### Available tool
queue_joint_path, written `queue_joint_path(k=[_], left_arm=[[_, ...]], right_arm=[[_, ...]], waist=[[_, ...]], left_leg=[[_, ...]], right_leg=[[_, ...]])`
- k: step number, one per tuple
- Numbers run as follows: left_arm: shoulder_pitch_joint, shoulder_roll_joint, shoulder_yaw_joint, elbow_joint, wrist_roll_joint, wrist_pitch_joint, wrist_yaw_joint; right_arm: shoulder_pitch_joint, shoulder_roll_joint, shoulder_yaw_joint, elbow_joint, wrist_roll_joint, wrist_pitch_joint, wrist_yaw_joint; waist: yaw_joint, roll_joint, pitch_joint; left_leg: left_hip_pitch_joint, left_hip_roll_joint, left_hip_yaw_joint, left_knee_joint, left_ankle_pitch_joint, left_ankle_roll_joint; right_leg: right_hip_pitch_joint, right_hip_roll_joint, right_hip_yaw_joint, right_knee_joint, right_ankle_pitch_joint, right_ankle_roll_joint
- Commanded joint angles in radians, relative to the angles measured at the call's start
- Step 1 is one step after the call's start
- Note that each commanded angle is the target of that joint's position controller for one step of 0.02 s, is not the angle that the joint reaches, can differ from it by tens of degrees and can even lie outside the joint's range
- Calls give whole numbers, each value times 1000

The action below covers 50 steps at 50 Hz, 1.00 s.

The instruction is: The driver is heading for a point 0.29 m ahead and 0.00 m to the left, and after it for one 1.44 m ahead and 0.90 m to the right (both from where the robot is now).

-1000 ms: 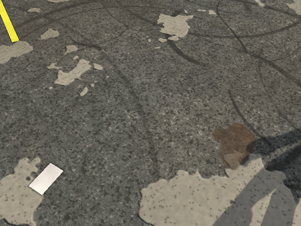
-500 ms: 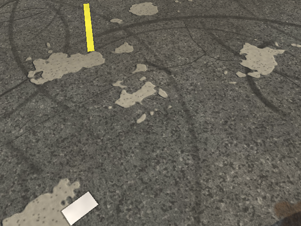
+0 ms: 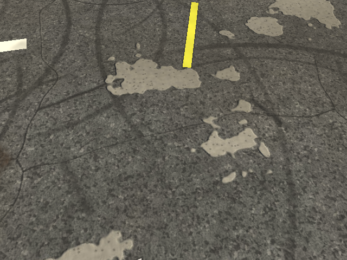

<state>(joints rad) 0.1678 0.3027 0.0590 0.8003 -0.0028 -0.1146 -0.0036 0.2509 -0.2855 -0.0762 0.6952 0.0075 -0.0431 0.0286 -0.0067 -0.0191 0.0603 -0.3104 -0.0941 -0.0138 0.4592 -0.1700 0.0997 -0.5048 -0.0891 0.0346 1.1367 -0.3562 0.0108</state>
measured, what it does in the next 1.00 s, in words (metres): walks ahead, turning right: right foot, then left foot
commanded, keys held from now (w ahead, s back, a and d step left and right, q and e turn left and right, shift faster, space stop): w+q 0.10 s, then e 0.90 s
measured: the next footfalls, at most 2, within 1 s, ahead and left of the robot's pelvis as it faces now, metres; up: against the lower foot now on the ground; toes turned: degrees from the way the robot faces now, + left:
right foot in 0.30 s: +0.37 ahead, -0.13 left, +0.00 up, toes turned +5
left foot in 0.72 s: +0.35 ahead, +0.10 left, +0.00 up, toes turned -14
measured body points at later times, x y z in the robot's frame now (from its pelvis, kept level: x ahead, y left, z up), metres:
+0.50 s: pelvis +0.22 -0.04 -0.01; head +0.27 -0.05 +0.44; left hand +0.37 +0.22 -0.11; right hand +0.36 -0.32 -0.12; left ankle +0.18 +0.10 -0.67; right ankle +0.33 -0.13 -0.74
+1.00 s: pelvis +0.27 +0.00 +0.00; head +0.30 +0.01 +0.45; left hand +0.49 +0.23 -0.10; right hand +0.33 -0.31 -0.08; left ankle +0.31 +0.11 -0.74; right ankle +0.22 -0.14 -0.67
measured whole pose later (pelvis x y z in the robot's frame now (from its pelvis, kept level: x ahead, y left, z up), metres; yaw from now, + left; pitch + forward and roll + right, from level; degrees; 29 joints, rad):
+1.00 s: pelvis +0.27 +0.00 +0.00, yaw -18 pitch +2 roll -1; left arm 0.19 0.33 0.10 0.66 -0.02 0.07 0.00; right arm 0.17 -0.25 -0.06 0.67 -0.02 0.01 -0.04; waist -0.01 -0.03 0.04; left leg -0.26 0.05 0.06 0.45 -0.22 0.01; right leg -0.50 -0.01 0.04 0.99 -0.39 0.11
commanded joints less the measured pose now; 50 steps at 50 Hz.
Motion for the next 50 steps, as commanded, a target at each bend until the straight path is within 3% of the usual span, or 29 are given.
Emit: queue_joint_path(k=[1, 3, 6, 8, 10, 13, 14, 15, 16, 17, 18, 19, 20, 21, 23, 25, 28, 33, 35, 36, 37, 38, 39, 40, 41, 42, 44, 46, 50], left_arm=[[29, 102, 30, -66, 18, 8, 4], [-44, 78, 22, -93, 22, 14, 6], [-138, 49, 7, -117, 17, 8, -5], [-178, 38, -1, -126, 16, -2, -21], [-189, 51, 2, -133, 14, -9, -33], [-143, 86, 15, -124, 15, -12, -44], [-83, 98, 22, -106, 18, -13, -43], [-13, 129, 32, -90, 25, -16, -40], [57, 190, 40, -93, 42, -17, -39], [92, 173, 33, -82, 39, 0, -39], [108, 127, 23, -83, 1, 17, -42], [46, 136, 27, -103, -14, 33, -39], [11, 136, 27, -119, -12, 48, -33], [-18, 139, 26, -129, -5, 61, -25], [-50, 136, 30, -140, 8, 80, -15], [-50, 142, 38, -150, 12, 93, -5], [-45, 162, 54, -162, -3, 110, 12], [-33, 160, 60, -175, -9, 138, 22], [-42, 154, 58, -182, -17, 151, 27], [-18, 132, 52, -181, -20, 153, 29], [1, 83, 39, -194, -15, 151, 26], [-8, 97, 46, -220, -19, 137, 23], [24, 164, 68, -203, -5, 130, 21], [59, 180, 79, -173, -13, 136, 20], [86, 163, 78, -150, -13, 149, 26], [90, 145, 75, -147, -12, 160, 29], [53, 108, 62, -172, -20, 168, 23], [-12, 88, 51, -209, -26, 167, 18], [-47, 69, 36, -247, -19, 167, -2]], right_arm=[[-28, -143, -37, -82, -1, -27, -17], [2, -164, -43, -69, 3, -26, -31], [31, -157, -40, -51, 7, -19, -43], [83, -143, -34, -20, 4, -16, -47], [111, -131, -27, 5, 1, -14, -49], [96, -131, -24, 18, -10, -8, -48], [72, -132, -23, 16, -9, -6, -50], [70, -124, -19, 11, -13, -7, -51], [129, -93, -6, -9, -31, -13, -53], [258, -57, 9, 15, -26, -15, -49], [230, -131, -1, 13, -24, -8, -43], [135, -158, -11, -11, -3, 6, -44], [52, -158, -13, -28, -3, 20, -51], [13, -153, -16, -41, -7, 35, -59], [24, -113, -11, -47, -10, 51, -70], [36, -81, -4, -38, -14, 48, -78], [12, -79, -3, -37, -14, 44, -78], [-38, -88, -8, -56, -7, 26, -61], [-4, -88, -14, -45, -4, 12, -52], [16, -121, -25, -44, -9, 9, -53], [27, -205, -44, -55, -35, 13, -60], [-9, -237, -53, -57, -68, 21, -57], [-59, -184, -38, -85, -69, 15, -60], [-111, -136, -25, -97, -51, 13, -65], [-140, -117, -19, -104, -33, 13, -67], [-143, -109, -15, -103, -22, 14, -69], [-119, -112, -14, -96, -24, 23, -72], [-76, -126, -22, -84, -28, 35, -78], [-76, -178, -44, -79, -21, 48, -73]], waist=[[32, 54, -106], [13, 56, -77], [-23, 85, -51], [-58, 100, -58], [-68, 111, -64], [-38, 124, -88], [0, 117, -110], [32, 81, -163], [20, -39, -294], [0, -238, -423], [23, -175, -447], [34, -107, -338], [43, -34, -255], [31, -2, -191], [-11, -58, -141], [-14, -111, -160], [-3, -111, -208], [15, -137, -176], [-14, -138, -164], [-19, -109, -165], [-3, 68, -168], [15, 306, -123], [24, 239, -120], [45, 171, -113], [53, 137, -107], [42, 137, -99], [20, 149, -90], [-19, 177, -100], [-39, 203, -135]], left_leg=[[117, 263, -316, -238, 254, 209], [82, 234, -270, -246, 257, 192], [50, 179, -197, -223, 229, 135], [59, 185, -173, -199, 290, 108], [132, 210, -181, -146, 340, 91], [242, 252, -202, -32, 458, 64], [252, 234, -183, 42, 547, 44], [238, 178, -144, 173, 569, 7], [77, 100, -109, 414, 315, -48], [-157, 8, -62, 726, -383, -134], [-214, 27, -119, 794, -496, -149], [-296, 56, -120, 857, -447, -160], [-331, 70, -97, 848, -401, -160], [-322, 91, -94, 800, -357, -156], [-224, 102, -82, 627, -316, -148], [-156, 78, -55, 495, -299, -155], [-94, 68, -67, 376, -196, -164], [-41, 51, -74, 193, -141, -150], [61, 50, -53, 13, -47, -124], [147, 117, -91, -66, -21, -95], [226, 328, -289, -134, -44, -3], [141, 475, -493, -203, 79, 127], [115, 491, -475, -185, 143, 159], [114, 432, -368, -157, 179, 121], [134, 376, -282, -135, 192, 82], [152, 361, -237, -123, 241, 77], [164, 332, -150, -122, 315, 88], [237, 343, -127, -118, 330, 106], [232, 381, -76, -109, 348, 120]], right_leg=[[-108, -32, 27, -100, 91, 29], [-122, -12, 18, -232, 211, 53], [-55, 35, 2, -476, 418, 54], [14, 60, -22, -555, 548, 39], [14, 66, -17, -601, 558, 10], [33, 77, -19, -638, 428, -48], [105, 97, -38, -677, 440, -71], [231, 75, -24, -695, 643, -99], [500, -77, 152, -607, 1018, -192], [740, -278, 446, -626, 1154, -376], [732, -263, 543, -686, 954, -378], [653, -234, 504, -715, 712, -346], [540, -197, 458, -755, 553, -313], [420, -175, 424, -792, 450, -291], [259, -100, 365, -846, 322, -247], [216, -62, 324, -854, 340, -243], [205, -51, 337, -852, 245, -237], [196, -37, 420, -838, 86, -206], [169, -7, 426, -795, 78, -171], [115, 31, 402, -744, 20, -130], [-16, 117, 281, -558, -122, -69], [-120, 231, 89, -310, -241, -22], [-113, 165, 114, -117, -220, 10], [-114, 157, 106, -39, -167, 26], [-125, 149, 92, 15, -118, 46], [-149, 141, 85, 68, -82, 65], [-153, 125, 39, 55, -41, 90], [-167, 102, 14, -44, -24, 107], [-22, 66, -41, -247, -50, 94]])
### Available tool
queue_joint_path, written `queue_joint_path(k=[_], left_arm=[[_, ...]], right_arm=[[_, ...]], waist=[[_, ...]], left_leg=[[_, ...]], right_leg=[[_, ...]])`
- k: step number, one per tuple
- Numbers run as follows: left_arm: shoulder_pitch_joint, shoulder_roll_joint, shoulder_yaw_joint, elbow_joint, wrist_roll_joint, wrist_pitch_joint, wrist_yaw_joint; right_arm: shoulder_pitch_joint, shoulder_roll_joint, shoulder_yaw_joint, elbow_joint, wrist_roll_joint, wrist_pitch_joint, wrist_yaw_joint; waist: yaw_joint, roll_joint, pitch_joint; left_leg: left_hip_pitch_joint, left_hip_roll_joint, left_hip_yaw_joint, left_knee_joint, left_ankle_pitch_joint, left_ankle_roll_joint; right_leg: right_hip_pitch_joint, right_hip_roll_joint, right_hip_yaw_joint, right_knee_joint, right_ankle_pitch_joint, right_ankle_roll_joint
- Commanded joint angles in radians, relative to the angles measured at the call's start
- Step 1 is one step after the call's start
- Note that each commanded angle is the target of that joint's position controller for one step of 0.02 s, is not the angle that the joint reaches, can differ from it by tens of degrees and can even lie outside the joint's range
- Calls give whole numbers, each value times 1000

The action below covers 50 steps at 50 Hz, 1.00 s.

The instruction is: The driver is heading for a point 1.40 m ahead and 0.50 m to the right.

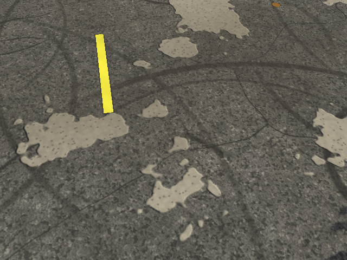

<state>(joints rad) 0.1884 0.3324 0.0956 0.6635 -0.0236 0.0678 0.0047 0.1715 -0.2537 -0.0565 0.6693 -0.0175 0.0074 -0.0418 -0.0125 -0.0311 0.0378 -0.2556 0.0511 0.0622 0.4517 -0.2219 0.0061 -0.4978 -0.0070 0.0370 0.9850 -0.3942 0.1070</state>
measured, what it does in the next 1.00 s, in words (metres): steps on the spot, turning right: right foot, then left foot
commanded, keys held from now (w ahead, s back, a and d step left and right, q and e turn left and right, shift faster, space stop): e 0.72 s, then no key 0.28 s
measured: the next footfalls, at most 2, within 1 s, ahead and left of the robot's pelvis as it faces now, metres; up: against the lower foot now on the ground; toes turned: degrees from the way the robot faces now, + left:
right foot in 0.14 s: +0.03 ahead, -0.14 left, +0.00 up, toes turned -8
left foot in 0.60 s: +0.10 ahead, +0.07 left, +0.00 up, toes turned -27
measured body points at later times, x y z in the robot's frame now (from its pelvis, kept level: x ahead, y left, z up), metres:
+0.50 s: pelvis +0.00 -0.04 +0.00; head +0.03 -0.06 +0.45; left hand +0.24 +0.19 -0.08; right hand +0.08 -0.35 -0.10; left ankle +0.07 +0.11 -0.71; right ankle -0.01 -0.13 -0.74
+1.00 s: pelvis -0.01 -0.04 -0.01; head +0.01 -0.06 +0.44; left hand +0.27 +0.11 -0.10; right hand -0.04 -0.34 -0.12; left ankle +0.06 +0.09 -0.74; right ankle -0.08 -0.13 -0.75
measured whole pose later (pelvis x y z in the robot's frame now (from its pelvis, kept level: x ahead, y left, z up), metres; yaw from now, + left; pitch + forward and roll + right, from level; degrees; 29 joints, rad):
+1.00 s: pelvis -0.01 -0.04 -0.01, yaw -31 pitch +1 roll +0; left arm 0.18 0.28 0.06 0.64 -0.01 0.06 0.01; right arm 0.17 -0.29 -0.06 0.72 0.00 0.01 -0.01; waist -0.02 0.01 0.05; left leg -0.27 0.07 0.04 0.55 -0.30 -0.03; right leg -0.23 0.01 0.02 0.50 -0.28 0.01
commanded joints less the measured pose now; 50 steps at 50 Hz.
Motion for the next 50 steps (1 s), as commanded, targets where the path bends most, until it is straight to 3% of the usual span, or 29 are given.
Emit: queue_joint_path(k=[1, 5, 6, 7, 8, 9, 10, 11, 12, 13, 16, 20, 26, 29, 30, 31, 32, 33, 34, 35, 36, 39, 42, 46, 48, 49, 50], left_arm=[[-66, 45, 1, -114, 1, -14, -14], [-26, 60, 13, -116, 0, -4, -28], [15, 59, 18, -102, 2, -4, -29], [52, 87, 30, -92, 5, -4, -21], [87, 193, 57, -104, 5, -9, -5], [76, 267, 65, -124, 38, -25, -9], [92, 206, 51, -121, 52, -47, -15], [49, 180, 37, -110, 48, -60, -13], [-5, 159, 34, -112, 29, -63, -6], [-43, 138, 24, -117, 11, -59, 1], [-54, 129, 15, -118, 19, -48, 16], [-33, 149, 23, -110, 13, -41, 27], [-51, 165, 30, -116, 10, -30, 13], [-91, 152, 26, -123, -8, -22, 17], [-69, 123, 18, -123, -7, -23, 21], [-19, 63, 2, -124, 6, -26, 19], [-25, 123, 22, -142, 1, -35, 21], [13, 192, 46, -116, 12, -37, 22], [24, 198, 56, -91, 4, -32, 20], [41, 169, 53, -70, 2, -20, 24], [36, 148, 48, -70, 1, -11, 24], [-25, 76, 21, -97, -2, -13, 18], [-50, 42, -1, -111, 12, -18, 12], [-15, 51, -3, -94, 11, -18, 2], [45, 50, -3, -65, 17, -21, -3], [56, 88, 0, -72, 22, -22, 3], [55, 173, 12, -91, 31, -18, 18]], right_arm=[[-1, -219, -68, -52, 7, -1, 2], [-19, -230, -76, -40, 36, -6, 15], [-26, -221, -75, -34, 48, -7, 15], [26, -189, -68, -10, 46, -12, 18], [40, -130, -51, -26, 4, -14, 22], [-39, -116, -41, -86, -18, -17, 14], [-100, -166, -55, -87, -5, -17, 7], [-99, -175, -61, -81, 13, -13, 6], [-74, -173, -65, -58, 11, -9, -2], [-63, -183, -69, -52, 3, -4, -9], [-23, -156, -64, -36, 8, -9, -1], [-70, -126, -48, -47, 12, -16, 6], [-72, -144, -52, -57, 26, -35, 29], [-3, -143, -59, -39, 26, -49, 39], [20, -180, -69, -35, 16, -50, 35], [3, -251, -80, -52, -3, -42, 27], [6, -263, -84, -45, -31, -40, 32], [-28, -209, -67, -65, -20, -43, 30], [-67, -165, -55, -71, -10, -41, 24], [-96, -152, -50, -78, 2, -36, 19], [-101, -145, -46, -79, 12, -34, 14], [-43, -156, -44, -59, 3, -19, 7], [-41, -185, -52, -50, 8, -10, 13], [-39, -209, -53, -30, 32, -2, 28], [-19, -178, -37, -7, 48, -5, 30], [29, -142, -22, 9, 30, -16, 35], [61, -80, 3, -7, -26, -29, 49]], waist=[[-33, 222, -116], [-1, 225, -117], [24, 212, -123], [32, 146, -133], [16, -106, -150], [38, -286, -144], [97, -156, -183], [61, -128, -143], [33, -82, -121], [18, -89, -109], [-3, -100, -140], [24, -110, -129], [35, -141, -116], [-16, -130, -127], [-12, -81, -146], [35, 154, -159], [32, 325, -111], [36, 228, -103], [49, 179, -86], [56, 156, -73], [42, 160, -56], [0, 185, -71], [-16, 206, -111], [-9, 223, -117], [28, 189, -105], [14, 104, -137], [-34, -171, -176]], left_leg=[[164, 243, -140, -99, 409, 214], [154, 261, -107, -32, 403, 179], [121, 245, -75, 19, 367, 143], [37, 208, -18, 109, 261, 73], [-208, 107, 84, 376, -80, -32], [-442, -34, 17, 591, -469, -90], [-443, -19, -105, 725, -461, -87], [-447, -6, -126, 746, -374, -73], [-446, 1, -133, 716, -291, -71], [-438, 2, -138, 692, -233, -77], [-355, -37, -123, 667, -137, -95], [-310, -57, -137, 439, -104, -102], [-163, -95, -151, 221, -148, -77], [-7, -94, -135, -49, 19, -45], [110, -4, -190, -97, 121, -11], [205, 205, -388, -127, 279, 83], [147, 346, -581, -151, 407, 251], [126, 356, -534, -145, 389, 283], [108, 288, -427, -132, 337, 238], [110, 226, -343, -124, 275, 197], [119, 213, -302, -121, 293, 193], [159, 178, -223, -121, 360, 213], [182, 195, -196, -100, 395, 224], [143, 208, -195, -67, 398, 218], [67, 174, -165, -19, 321, 151], [-21, 133, -126, 38, 186, 67], [-159, 32, -29, 201, -182, -31]], right_leg=[[11, -14, -63, -137, -13, -12], [139, 6, -110, -376, 79, -75], [222, 25, -125, -498, 175, -106], [352, 25, -78, -595, 307, -142], [538, -185, 217, -620, 643, -221], [526, -396, 492, -607, 842, -438], [496, -371, 449, -628, 757, -471], [458, -308, 358, -629, 679, -416], [432, -249, 304, -628, 597, -361], [410, -227, 285, -628, 594, -337], [363, -181, 254, -630, 600, -336], [366, -163, 304, -618, 460, -330], [316, -157, 449, -590, 418, -331], [295, -106, 475, -528, 420, -277], [222, -63, 441, -470, 289, -226], [82, 53, 279, -262, -13, -160], [-65, 141, 133, -56, -280, -107], [-78, 73, 141, 124, -240, -70], [-82, 60, 128, 188, -172, -53], [-93, 53, 112, 225, -116, -34], [-122, 47, 103, 252, -69, -17], [-97, 43, 47, 133, -40, 4], [12, 14, 12, -71, -73, -2], [184, 23, -51, -358, 21, -35], [354, 36, -62, -640, 247, -87], [492, -47, 52, -653, 400, -119], [589, -266, 281, -601, 726, -208]])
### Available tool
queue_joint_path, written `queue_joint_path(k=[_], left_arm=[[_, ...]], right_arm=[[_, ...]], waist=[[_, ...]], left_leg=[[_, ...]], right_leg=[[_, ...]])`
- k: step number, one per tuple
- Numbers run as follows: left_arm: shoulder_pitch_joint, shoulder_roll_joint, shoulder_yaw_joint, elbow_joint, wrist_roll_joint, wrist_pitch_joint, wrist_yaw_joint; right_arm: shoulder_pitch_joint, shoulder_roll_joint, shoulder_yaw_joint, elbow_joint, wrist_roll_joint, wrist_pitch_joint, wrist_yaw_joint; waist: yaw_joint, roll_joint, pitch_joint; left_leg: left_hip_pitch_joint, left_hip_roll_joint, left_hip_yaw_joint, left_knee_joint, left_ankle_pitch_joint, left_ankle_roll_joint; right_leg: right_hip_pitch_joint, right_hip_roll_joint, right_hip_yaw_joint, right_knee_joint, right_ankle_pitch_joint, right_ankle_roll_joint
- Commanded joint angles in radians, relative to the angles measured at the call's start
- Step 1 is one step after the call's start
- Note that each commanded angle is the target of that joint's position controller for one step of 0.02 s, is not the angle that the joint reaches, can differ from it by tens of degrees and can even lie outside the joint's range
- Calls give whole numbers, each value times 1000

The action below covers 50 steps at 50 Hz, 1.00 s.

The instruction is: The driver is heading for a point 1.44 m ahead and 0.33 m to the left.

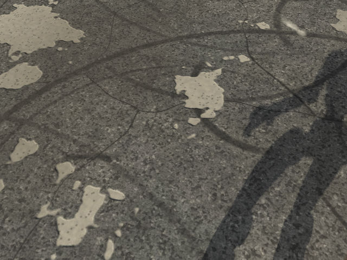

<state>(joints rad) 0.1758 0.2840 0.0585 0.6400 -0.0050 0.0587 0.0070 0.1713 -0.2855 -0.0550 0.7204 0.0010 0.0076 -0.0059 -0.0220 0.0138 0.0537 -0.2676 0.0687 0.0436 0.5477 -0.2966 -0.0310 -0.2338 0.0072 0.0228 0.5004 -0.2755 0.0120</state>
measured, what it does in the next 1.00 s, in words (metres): steps on the spot: left foot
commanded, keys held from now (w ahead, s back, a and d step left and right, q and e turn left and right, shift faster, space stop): no key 0.78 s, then w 0.22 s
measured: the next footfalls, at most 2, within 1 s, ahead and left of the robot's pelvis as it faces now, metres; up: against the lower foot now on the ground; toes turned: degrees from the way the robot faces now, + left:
left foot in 0.26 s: +0.03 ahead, +0.14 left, +0.00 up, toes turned -1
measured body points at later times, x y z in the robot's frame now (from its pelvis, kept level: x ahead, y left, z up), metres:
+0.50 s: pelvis +0.00 +0.00 +0.00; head +0.00 +0.00 +0.45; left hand +0.13 +0.25 -0.12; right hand +0.09 -0.27 -0.12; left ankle -0.01 +0.14 -0.73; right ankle -0.01 -0.12 -0.73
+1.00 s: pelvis +0.03 +0.01 -0.01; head +0.03 +0.01 +0.44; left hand +0.07 +0.27 -0.15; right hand +0.06 -0.26 -0.14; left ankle -0.01 +0.13 -0.73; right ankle -0.01 -0.12 -0.73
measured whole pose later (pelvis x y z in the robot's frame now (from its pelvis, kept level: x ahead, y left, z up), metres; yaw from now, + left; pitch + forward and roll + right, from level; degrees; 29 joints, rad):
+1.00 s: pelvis +0.03 +0.01 -0.01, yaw -1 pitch +0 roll +0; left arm 0.28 0.24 0.05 1.00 -0.03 -0.05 0.02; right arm 0.31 -0.25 -0.02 0.96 0.02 -0.06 -0.02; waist 0.00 0.00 -0.01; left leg -0.21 0.01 -0.02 0.60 -0.40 0.03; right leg -0.23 0.02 0.04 0.62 -0.43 -0.04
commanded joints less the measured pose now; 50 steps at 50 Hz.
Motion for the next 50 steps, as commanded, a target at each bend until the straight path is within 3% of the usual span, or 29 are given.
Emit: queue_joint_path(k=[1, 2, 3, 5, 10, 12, 13, 14, 15, 16, 17, 19, 29, 39, 40, 42, 43, 45, 48, 50], left_arm=[[29, 156, 29, -62, 37, -24, 5], [-8, 122, 18, -67, 44, -41, -3], [-24, 104, 12, -50, 42, -55, -2], [-54, 117, 11, -36, 25, -70, -1], [-71, 80, -2, -2, 19, -60, 1], [-69, 68, -7, 19, 9, -57, -1], [-34, 59, -9, 34, 15, -63, -3], [-5, 65, -7, 43, 27, -68, -9], [1, 67, -5, 48, 25, -66, -8], [-41, 84, -4, 55, 23, -64, -4], [-59, 75, -3, 54, 19, -61, 1], [-52, 66, -3, 65, 17, -49, 8], [-12, 63, 5, 166, 12, -48, 19], [19, 67, 4, 273, 8, -50, 29], [37, 63, 3, 290, 6, -49, 31], [49, 79, 10, 302, -6, -47, 34], [46, 77, 10, 298, -8, -54, 34], [57, 66, 7, 300, -16, -83, 29], [57, 52, 5, 303, -23, -127, 12], [34, 30, -1, 293, -26, -152, -1]], right_arm=[[-28, -74, -5, -80, -27, -26, -1], [-57, -120, -16, -76, -9, -18, -9], [-62, -117, -20, -68, -5, -12, -13], [-20, -122, -27, -39, -10, 4, -21], [9, -71, -8, -5, 1, 0, -13], [33, -68, -3, 11, -8, -4, -11], [34, -99, -6, 11, -20, -5, -13], [32, -155, -15, 5, -18, -4, -17], [19, -172, -25, 25, -6, -4, -14], [15, -127, -16, 21, -7, -8, -8], [14, -108, -9, 32, -15, -13, -9], [11, -95, -3, 42, -16, -25, -10], [40, -90, 8, 105, -10, -30, -25], [50, -74, 16, 175, -8, -26, -27], [67, -70, 16, 190, -6, -24, -29], [66, -81, 11, 195, 7, -19, -34], [62, -81, 11, 189, 9, -23, -36], [79, -79, 12, 187, 18, -47, -34], [122, -89, 5, 197, 24, -83, -20], [164, -106, 0, 205, 30, -98, -11]], waist=[[27, -252, -167], [32, -195, -116], [29, -196, -104], [18, -182, -82], [15, -146, -102], [-8, -114, -102], [6, -74, -109], [40, 0, -92], [53, 64, -71], [17, 30, -50], [18, 33, -53], [19, 44, -50], [13, -16, -43], [16, -15, -30], [17, -15, -51], [22, -9, 4], [22, -7, 54], [20, -5, 104], [10, 15, 79], [-3, 62, 72]], left_leg=[[-137, -2, -51, 144, -279, -26], [-130, 8, -66, 206, -264, -37], [-147, 6, -76, 229, -237, -40], [-143, 13, -96, 267, -192, -57], [-21, -5, -62, 92, -83, -63], [90, -11, -56, -122, 151, -46], [152, 17, -94, -139, 296, -32], [164, 48, -111, -117, 365, -3], [93, 28, -94, -91, 230, 30], [58, 15, -92, -112, 166, 33], [50, 15, -95, -126, 154, 25], [56, 8, -90, -130, 179, 12], [66, -8, -78, -125, 154, 17], [69, -25, -66, -134, 158, 22], [75, -38, -52, -134, 58, 26], [8, -54, -53, -119, -277, 61], [-36, -43, -77, -126, -385, 80], [-64, -15, -129, -128, -430, 112], [-19, 24, -207, -133, -389, 154], [48, 69, -301, -184, -371, 196]], right_leg=[[142, -337, 345, -150, 474, -252], [104, -292, 319, -180, 365, -259], [103, -261, 290, -187, 324, -235], [91, -236, 251, -174, 384, -213], [80, -188, 186, -126, 449, -205], [52, -160, 175, -114, 341, -166], [28, -131, 168, -112, 233, -124], [-2, -87, 140, -107, 123, -92], [18, -42, 91, -118, 71, -64], [35, -34, 79, -92, 57, -48], [41, -34, 72, -80, 67, -48], [42, -34, 70, -72, 120, -50], [46, -31, 60, -72, 163, -32], [54, -29, 50, -78, 180, -24], [60, -16, 37, -78, 78, -28], [-14, 6, 28, -64, -299, -58], [-69, -3, 46, -70, -409, -75], [-117, -28, 82, -67, -439, -99], [-132, -34, 94, -19, -353, -112], [-175, -6, 57, 46, -270, -108]])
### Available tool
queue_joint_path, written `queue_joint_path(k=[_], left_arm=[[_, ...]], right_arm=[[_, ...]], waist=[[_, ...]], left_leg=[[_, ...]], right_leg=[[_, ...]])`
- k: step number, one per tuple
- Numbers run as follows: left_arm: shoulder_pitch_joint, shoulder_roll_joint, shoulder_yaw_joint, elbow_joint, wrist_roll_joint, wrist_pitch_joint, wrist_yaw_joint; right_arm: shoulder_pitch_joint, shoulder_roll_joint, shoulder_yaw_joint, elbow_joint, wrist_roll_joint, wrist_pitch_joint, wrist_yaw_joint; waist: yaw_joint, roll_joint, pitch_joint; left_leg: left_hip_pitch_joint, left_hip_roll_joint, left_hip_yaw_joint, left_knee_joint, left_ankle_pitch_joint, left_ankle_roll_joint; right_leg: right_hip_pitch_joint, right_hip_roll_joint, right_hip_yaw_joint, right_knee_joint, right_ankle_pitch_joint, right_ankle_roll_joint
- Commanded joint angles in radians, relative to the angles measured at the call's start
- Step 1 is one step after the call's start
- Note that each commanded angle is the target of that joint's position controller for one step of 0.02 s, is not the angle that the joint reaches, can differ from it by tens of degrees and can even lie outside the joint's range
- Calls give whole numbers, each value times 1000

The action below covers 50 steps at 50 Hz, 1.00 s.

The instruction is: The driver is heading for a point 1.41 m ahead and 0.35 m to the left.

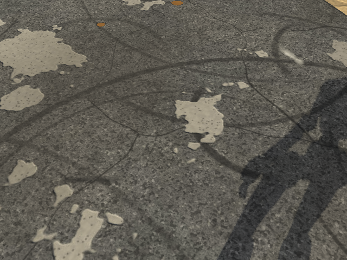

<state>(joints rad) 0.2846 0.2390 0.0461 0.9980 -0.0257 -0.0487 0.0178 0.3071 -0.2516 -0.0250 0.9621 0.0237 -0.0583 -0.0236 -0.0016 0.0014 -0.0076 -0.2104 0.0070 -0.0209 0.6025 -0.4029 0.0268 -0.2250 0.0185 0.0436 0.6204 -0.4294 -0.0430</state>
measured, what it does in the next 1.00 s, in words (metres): walks ahead: left foot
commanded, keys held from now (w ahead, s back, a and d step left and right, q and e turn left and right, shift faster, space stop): w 1.00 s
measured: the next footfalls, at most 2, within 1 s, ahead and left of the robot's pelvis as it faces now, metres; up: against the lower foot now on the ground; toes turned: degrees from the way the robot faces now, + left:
left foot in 0.48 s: +0.39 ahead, +0.12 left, +0.00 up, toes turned +1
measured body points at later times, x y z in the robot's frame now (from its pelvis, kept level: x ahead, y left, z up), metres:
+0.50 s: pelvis +0.22 +0.02 -0.02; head +0.25 +0.03 +0.43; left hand +0.12 +0.28 -0.16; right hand +0.46 -0.21 -0.09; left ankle +0.36 +0.11 -0.73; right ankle -0.02 -0.12 -0.70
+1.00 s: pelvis +0.47 +0.00 +0.01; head +0.49 -0.01 +0.46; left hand +0.68 +0.23 -0.08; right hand +0.45 -0.28 -0.13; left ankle +0.35 +0.12 -0.73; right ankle +0.62 -0.13 -0.71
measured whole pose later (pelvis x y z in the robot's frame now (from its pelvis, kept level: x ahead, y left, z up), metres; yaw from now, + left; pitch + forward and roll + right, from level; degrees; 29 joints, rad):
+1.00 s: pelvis +0.47 +0.00 +0.01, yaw +0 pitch +2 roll +2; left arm 0.05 0.25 0.03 0.82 -0.02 -0.09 -0.02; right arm 0.37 -0.28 -0.05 0.96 0.02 -0.06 0.00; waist -0.08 -0.03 0.00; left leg 0.03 -0.04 0.03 0.24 -0.31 0.02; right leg -0.53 -0.07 0.01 0.51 -0.02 -0.01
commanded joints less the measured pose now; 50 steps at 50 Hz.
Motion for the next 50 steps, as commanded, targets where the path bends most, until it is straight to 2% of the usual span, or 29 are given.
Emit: queue_joint_path(k=[1, 2, 3, 5, 6, 7, 8, 9, 10, 11, 12, 15, 17, 19, 21, 23, 24, 25, 26, 27, 28, 29, 30, 32, 37, 42, 46, 48, 50], left_arm=[[-87, 63, 8, -73, -5, -57, -18], [-80, 51, 5, -78, -5, -69, -24], [-60, 57, 5, -73, -4, -77, -30], [80, 96, 22, -6, -9, -83, -41], [269, 168, 52, 62, -11, -80, -41], [443, 244, 73, 110, 2, -63, -39], [384, 155, 40, 88, 16, -56, -45], [326, 102, 21, 67, 25, -55, -43], [294, 84, 8, 55, 25, -52, -39], [257, 74, -4, 50, 19, -45, -36], [217, 60, -13, 41, 16, -37, -30], [104, 96, -14, -8, 17, -28, 4], [155, 168, 4, 3, 8, -44, 16], [176, 181, 14, 17, -7, -51, 15], [173, 186, 22, 15, 6, -42, 12], [158, 174, 22, 1, 31, -13, 7], [176, 132, 6, -22, 48, -7, 5], [346, -51, -39, -25, 36, -24, -10], [288, 44, -22, -16, 12, -53, -22], [162, 122, 1, -64, -20, -67, -27], [88, 136, 1, -87, -19, -74, -20], [60, 131, 7, -94, -7, -71, -13], [84, 119, 11, -91, 1, -58, -8], [110, 90, 10, -87, 7, -33, -2], [-66, 101, 17, -156, 28, -22, 4], [-229, 77, 8, -200, 19, -40, -12], [-327, 81, 1, -240, 7, -50, -34], [-334, 99, 3, -256, 4, -57, -45], [-263, 131, 16, -246, 3, -64, -50]], right_arm=[[52, -158, -34, -32, 10, -36, 10], [57, -185, -41, -31, 14, -37, 12], [40, -190, -44, -39, 15, -37, 14], [-54, -174, -43, -87, 6, -40, 21], [-168, -153, -35, -140, 1, -51, 28], [-203, -117, -28, -171, -10, -74, 32], [-176, -101, -23, -165, 11, -83, 37], [-209, -90, -19, -174, 39, -81, 42], [-240, -70, -11, -192, 45, -78, 48], [-260, -54, -7, -209, 30, -74, 52], [-262, -52, -7, -222, 12, -70, 56], [-319, -9, 17, -266, -13, -61, 75], [-366, -29, 13, -292, -7, -51, 69], [-376, -80, -2, -305, 4, -41, 59], [-312, -128, -27, -292, 5, -37, 53], [-59, -180, -64, -213, 12, -23, 43], [94, -221, -77, -176, 5, -16, 36], [156, -293, -87, -142, -21, -21, 51], [119, -193, -61, -144, -16, -26, 56], [9, -157, -50, -155, -12, -36, 57], [-77, -142, -45, -172, -17, -44, 59], [-127, -130, -43, -173, -28, -51, 63], [-152, -113, -37, -169, -40, -58, 64], [-150, -97, -33, -151, -33, -62, 67], [-57, -161, -48, -107, -26, -60, 36], [25, -182, -51, -73, -11, -43, 17], [90, -186, -55, -39, -6, -22, 18], [92, -193, -60, -32, -3, -11, 18], [67, -207, -64, -37, -2, -1, 17]], waist=[[-25, 117, 130], [-10, 175, 129], [8, 182, 128], [72, 89, 68], [157, -67, -6], [205, -294, -53], [156, -225, -16], [130, -119, 72], [112, -65, 105], [85, -28, 138], [54, -39, 142], [28, -77, 150], [32, -107, 137], [12, -109, 142], [-33, -126, 69], [-154, -130, -89], [-197, -42, -197], [-90, 311, -376], [-111, 245, -321], [-88, 173, -123], [-59, 50, -52], [-26, 17, -8], [13, 49, -12], [40, 73, 1], [8, 35, 65], [-52, 31, 75], [-86, 38, 93], [-75, 52, 88], [-24, 80, 51]], left_leg=[[31, 173, -311, -278, -235, 167], [61, 236, -395, -301, -154, 197], [74, 265, -411, -279, -11, 207], [-5, 176, -247, -96, 329, 149], [-224, 44, -56, 194, 560, 71], [-585, -69, 57, 565, 217, -12], [-746, -56, -30, 673, -165, 7], [-849, -5, -68, 781, -169, 32], [-918, 34, -50, 797, -120, 45], [-928, 78, -27, 738, -62, 44], [-849, 103, 3, 646, 6, 36], [-462, 66, 83, 268, 310, -24], [-282, 24, 93, 100, 417, -30], [-265, 9, 64, -12, 444, -5], [-184, -22, 63, -43, 420, 28], [90, -56, 91, -24, 349, 79], [373, 93, -80, 9, 300, 129], [630, 355, -622, -180, -25, 310], [550, 347, -818, -361, -175, 290], [382, 335, -671, -379, -161, 245], [219, 301, -532, -395, -46, 223], [90, 263, -417, -413, 78, 210], [17, 227, -338, -436, 139, 199], [-55, 200, -259, -483, 168, 212], [-32, 207, -190, -544, 187, 232], [37, 181, -89, -528, 258, 190], [157, 217, -83, -470, 285, 182], [216, 246, -96, -423, 317, 170], [239, 252, -97, -337, 469, 149]], right_leg=[[-209, 1, 2, -20, -57, -49], [-226, 9, -34, 22, 10, -48], [-215, 2, -44, 9, 60, -51], [-2, 6, -12, -85, 249, -56], [314, -62, 146, -187, 422, -100], [626, -241, 438, -257, 635, -177], [624, -347, 543, -273, 697, -233], [593, -359, 488, -270, 671, -248], [572, -356, 411, -303, 646, -239], [517, -337, 342, -343, 637, -207], [426, -295, 268, -394, 620, -170], [78, -159, 75, -518, 543, -121], [32, -175, 66, -591, 515, -122], [138, -213, 62, -573, 577, -108], [260, -239, 48, -441, 861, -79], [253, -201, 4, -101, 1083, -39], [37, -158, -4, 195, 821, -21], [-279, 52, 12, 600, 27, 28], [-377, 33, 120, 744, -108, 5], [-465, -20, 89, 783, -37, -14], [-423, -77, 71, 734, 63, -25], [-379, -117, 57, 675, 121, -23], [-310, -151, 67, 633, 156, -24], [-269, -164, 53, 566, 161, -11], [-438, -187, 35, 319, 359, 48], [-404, -139, -15, 40, 538, 71], [-405, -116, -24, -73, 483, 59], [-386, -107, -23, -114, 406, 32], [-270, -76, -51, -148, 340, 0]])
Keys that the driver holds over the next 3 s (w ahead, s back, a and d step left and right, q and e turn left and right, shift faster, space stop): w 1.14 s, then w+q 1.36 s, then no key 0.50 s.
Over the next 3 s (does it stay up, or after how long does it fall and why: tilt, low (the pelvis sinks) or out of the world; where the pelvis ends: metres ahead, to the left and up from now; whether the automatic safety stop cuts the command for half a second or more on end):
stays up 1.36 0.31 0.01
